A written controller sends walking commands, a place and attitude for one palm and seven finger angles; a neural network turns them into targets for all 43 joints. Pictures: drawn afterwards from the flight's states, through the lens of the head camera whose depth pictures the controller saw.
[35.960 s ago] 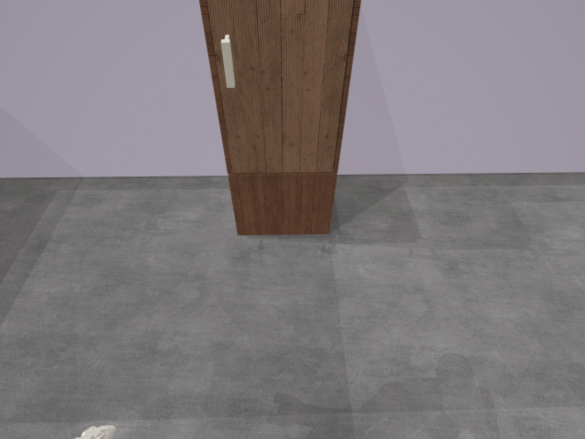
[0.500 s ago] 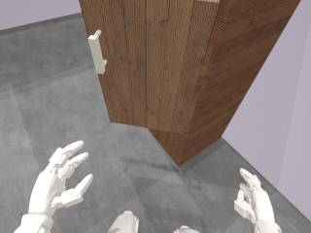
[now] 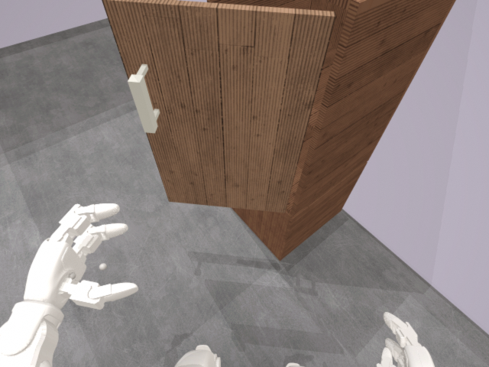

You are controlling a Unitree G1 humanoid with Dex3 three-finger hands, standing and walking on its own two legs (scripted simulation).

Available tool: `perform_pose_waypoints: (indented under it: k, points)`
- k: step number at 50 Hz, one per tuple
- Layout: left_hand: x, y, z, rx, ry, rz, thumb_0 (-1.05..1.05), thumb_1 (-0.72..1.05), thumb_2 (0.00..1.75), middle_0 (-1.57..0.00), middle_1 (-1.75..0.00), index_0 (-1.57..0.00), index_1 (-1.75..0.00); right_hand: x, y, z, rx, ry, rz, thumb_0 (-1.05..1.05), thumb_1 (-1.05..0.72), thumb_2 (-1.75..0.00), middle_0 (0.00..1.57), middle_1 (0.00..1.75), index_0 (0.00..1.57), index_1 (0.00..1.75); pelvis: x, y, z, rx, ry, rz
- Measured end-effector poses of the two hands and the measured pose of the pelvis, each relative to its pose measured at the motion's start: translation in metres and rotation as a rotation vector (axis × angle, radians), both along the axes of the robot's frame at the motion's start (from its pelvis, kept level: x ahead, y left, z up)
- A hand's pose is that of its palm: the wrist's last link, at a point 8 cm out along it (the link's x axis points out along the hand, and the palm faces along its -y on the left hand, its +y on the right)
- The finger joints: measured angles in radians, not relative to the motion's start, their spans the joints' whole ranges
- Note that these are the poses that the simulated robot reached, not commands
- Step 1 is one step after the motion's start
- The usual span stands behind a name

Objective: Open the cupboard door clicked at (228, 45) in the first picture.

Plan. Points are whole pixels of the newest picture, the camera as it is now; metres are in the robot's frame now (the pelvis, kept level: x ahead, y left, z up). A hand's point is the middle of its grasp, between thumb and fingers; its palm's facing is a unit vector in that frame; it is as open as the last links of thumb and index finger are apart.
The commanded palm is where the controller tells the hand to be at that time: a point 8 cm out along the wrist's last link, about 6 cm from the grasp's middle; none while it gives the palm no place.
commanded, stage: raise the hand with hooked fingers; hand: left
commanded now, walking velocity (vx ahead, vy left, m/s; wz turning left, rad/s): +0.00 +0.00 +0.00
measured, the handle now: (147, 99) +0.58 +0.22 +0.09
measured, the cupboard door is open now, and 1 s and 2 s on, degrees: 45 45 45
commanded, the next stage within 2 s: move the hooked fingers beside the handle in 1.08 s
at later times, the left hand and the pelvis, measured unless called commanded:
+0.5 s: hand (55, 230) +0.28 +0.28 +0.10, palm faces -0.02 -1.00 -0.06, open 14.0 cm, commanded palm +0.25 +0.33 +0.11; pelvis +0.00 +0.01 +0.02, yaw +1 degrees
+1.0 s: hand (62, 218) +0.29 +0.27 +0.11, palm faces -0.02 -1.00 -0.05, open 14.0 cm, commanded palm +0.26 +0.32 +0.11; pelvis +0.01 +0.00 +0.02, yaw +0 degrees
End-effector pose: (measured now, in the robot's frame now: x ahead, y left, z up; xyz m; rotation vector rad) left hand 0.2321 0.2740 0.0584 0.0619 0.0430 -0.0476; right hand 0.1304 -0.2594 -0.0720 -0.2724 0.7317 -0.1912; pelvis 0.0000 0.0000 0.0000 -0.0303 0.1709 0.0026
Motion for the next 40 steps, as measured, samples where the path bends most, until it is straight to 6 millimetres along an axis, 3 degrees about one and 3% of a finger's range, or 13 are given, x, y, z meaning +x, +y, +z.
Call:
perform_pose_waypoints:
  k: [9, 15, 22, 32, 40]
  points:
    - [0.009, 0.023, 0.020, -0.003, -0.031, 0.026, 0.00, -0.30, 0.39, -0.29, -1.08, -0.29, -1.07, 0.038, 0.021, 0.021, 0.014, -0.097, 0.062, 0.02, -0.90, -0.90, 0.20, 0.30, 0.20, 0.30, 0.004, 0.005, 0.008, -0.006, -0.027, 0.010]
    - [0.015, 0.038, 0.031, -0.009, -0.020, 0.027, -0.01, -0.42, 0.34, -0.30, -1.15, -0.29, -1.15, 0.049, 0.036, 0.027, 0.038, -0.114, 0.098, 0.01, -0.90, -0.90, 0.20, 0.30, 0.20, 0.30, 0.004, 0.007, 0.012, -0.009, -0.044, 0.016]
    - [0.023, 0.051, 0.043, -0.008, -0.018, 0.031, -0.01, -0.48, 0.31, -0.30, -1.19, -0.30, -1.19, 0.041, 0.038, 0.026, 0.045, -0.086, 0.100, 0.01, -0.90, -0.90, 0.21, 0.30, 0.20, 0.30, 0.003, 0.007, 0.017, -0.009, -0.058, 0.019]
    - [0.038, 0.064, 0.060, -0.006, -0.020, 0.031, -0.01, -0.50, 0.30, -0.31, -1.20, -0.30, -1.20, 0.017, 0.020, 0.022, 0.023, -0.024, 0.052, 0.02, -0.90, -0.90, 0.20, 0.30, 0.20, 0.30, 0.003, 0.004, 0.022, -0.004, -0.069, 0.016]
    - [0.043, 0.054, 0.054, -0.019, -0.001, 0.006, -0.01, -0.50, 0.30, -0.30, -1.20, -0.30, -1.20, 0.007, 0.006, 0.024, 0.009, -0.013, 0.024, 0.02, -0.90, -0.90, 0.20, 0.30, 0.20, 0.30, 0.004, 0.001, 0.023, 0.001, -0.064, 0.005]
